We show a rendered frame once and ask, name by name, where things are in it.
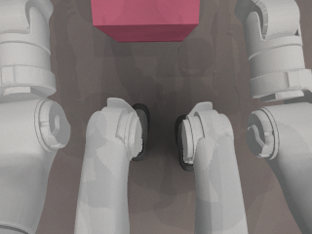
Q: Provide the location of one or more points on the robot left thigh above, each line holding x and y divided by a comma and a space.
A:
102, 204

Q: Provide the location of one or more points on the right robot forearm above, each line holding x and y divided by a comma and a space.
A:
274, 48

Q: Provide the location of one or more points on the robot left foot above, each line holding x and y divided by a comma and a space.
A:
144, 118

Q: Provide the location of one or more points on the right robot upper arm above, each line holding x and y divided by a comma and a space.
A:
282, 135

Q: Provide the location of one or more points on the left robot upper arm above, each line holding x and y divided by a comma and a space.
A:
31, 133

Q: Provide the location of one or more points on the left robot forearm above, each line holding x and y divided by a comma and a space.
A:
25, 64

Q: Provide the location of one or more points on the carton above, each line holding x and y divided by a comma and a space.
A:
137, 21

